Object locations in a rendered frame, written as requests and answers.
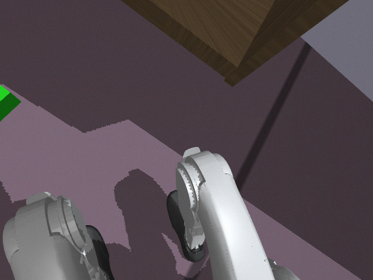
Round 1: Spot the right robot foot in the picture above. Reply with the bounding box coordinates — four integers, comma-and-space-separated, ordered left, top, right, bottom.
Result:
167, 190, 205, 263

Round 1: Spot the left robot foot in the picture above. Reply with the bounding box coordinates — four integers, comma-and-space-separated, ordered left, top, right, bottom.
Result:
86, 225, 115, 280

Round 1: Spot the right robot hand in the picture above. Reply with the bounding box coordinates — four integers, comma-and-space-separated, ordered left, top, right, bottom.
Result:
268, 258, 300, 280

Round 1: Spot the bookshelf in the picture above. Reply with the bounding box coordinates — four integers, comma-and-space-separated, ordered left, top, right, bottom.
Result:
121, 0, 349, 87

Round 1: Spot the carton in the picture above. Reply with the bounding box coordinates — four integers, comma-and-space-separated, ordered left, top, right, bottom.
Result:
0, 85, 21, 121

